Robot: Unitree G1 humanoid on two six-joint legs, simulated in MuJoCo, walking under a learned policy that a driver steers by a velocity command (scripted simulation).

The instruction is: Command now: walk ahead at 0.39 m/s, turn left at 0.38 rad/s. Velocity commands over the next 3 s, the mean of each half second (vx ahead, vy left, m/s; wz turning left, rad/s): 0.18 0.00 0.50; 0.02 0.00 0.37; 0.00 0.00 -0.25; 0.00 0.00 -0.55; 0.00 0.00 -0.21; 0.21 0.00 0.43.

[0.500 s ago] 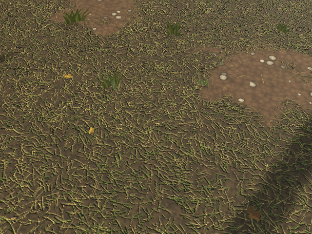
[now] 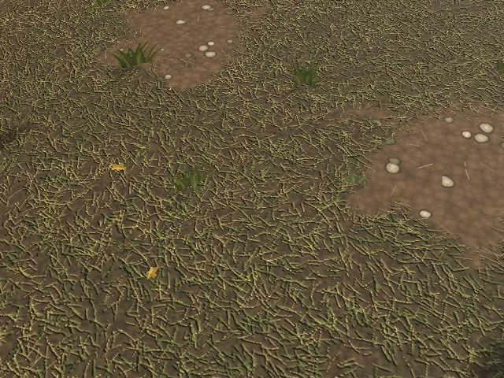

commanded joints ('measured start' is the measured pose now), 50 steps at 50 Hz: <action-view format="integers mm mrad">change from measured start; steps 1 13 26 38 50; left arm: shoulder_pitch -38 -49 -42 -10 -43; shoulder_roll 109 215 121 205 161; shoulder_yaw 34 75 30 51 27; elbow -31 25 -2 -11 12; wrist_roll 7 -50 -1 23 -8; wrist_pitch -33 39 81 55 82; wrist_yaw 5 58 59 27 36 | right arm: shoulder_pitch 27 -113 -148 -82 -152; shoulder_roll -40 -79 -157 -52 -24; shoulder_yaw -20 -45 -70 -35 -24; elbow -67 -206 -282 -278 -238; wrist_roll -7 -32 -32 -32 -17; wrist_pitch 19 45 60 97 92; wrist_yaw -7 58 -24 -30 -26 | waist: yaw -22 -22 20 -11 44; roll -137 -124 43 -103 -251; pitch -17 -67 -181 -148 -92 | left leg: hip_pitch -128 49 228 63 171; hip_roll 48 -41 90 -94 -87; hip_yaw -44 96 -317 -261 17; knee -12 -529 -807 -508 -528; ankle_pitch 64 203 380 -102 -69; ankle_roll -29 55 251 64 -97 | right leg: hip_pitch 101 221 -234 125 137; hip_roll -275 -284 -6 -240 -200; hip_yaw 164 -66 176 374 301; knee -225 47 528 -95 -25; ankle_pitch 444 656 -212 44 318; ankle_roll -162 -85 115 -39 -157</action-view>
